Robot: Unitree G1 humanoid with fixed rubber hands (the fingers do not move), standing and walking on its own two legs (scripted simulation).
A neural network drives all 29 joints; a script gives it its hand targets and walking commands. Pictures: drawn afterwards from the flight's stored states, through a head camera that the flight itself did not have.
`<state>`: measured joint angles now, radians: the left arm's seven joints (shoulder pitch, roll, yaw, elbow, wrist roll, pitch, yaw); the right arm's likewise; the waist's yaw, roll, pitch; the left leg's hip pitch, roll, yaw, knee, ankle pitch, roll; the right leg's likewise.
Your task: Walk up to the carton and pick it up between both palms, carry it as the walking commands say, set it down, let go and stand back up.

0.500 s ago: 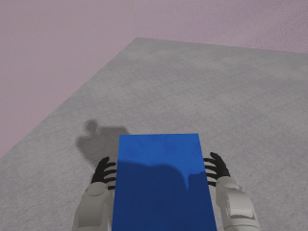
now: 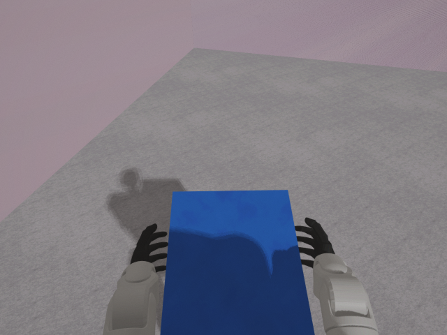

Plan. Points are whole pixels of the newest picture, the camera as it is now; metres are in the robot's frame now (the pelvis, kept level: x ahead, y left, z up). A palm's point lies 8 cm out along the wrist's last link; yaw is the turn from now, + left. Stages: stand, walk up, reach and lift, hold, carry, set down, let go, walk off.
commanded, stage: carry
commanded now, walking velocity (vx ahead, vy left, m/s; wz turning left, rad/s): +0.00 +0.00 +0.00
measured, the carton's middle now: (231, 267) +0.30 +0.00 -0.05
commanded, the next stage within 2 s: hold in 0.12 s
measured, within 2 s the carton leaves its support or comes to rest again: neither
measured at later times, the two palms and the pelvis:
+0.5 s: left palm (167, 265) +0.26 +0.11 +0.05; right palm (351, 252) +0.27 -0.20 +0.05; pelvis -0.03 -0.04 +0.00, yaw +7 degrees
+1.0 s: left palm (172, 266) +0.29 +0.12 -0.01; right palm (337, 250) +0.30 -0.20 +0.01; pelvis +0.01 -0.04 +0.00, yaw +1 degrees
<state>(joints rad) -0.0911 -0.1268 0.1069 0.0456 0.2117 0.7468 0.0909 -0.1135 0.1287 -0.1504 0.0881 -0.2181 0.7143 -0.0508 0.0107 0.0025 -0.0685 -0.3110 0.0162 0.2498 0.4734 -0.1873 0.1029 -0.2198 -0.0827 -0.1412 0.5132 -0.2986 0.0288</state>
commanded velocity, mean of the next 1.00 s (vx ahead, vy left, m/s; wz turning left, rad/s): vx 0.00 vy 0.00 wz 0.00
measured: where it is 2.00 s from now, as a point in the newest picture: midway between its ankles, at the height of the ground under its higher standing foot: outside the picture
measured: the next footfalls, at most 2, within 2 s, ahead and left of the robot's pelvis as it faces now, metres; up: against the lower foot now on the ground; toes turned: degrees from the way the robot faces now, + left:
none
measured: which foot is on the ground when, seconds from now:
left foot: down 0.00-1.00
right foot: down 0.00-1.00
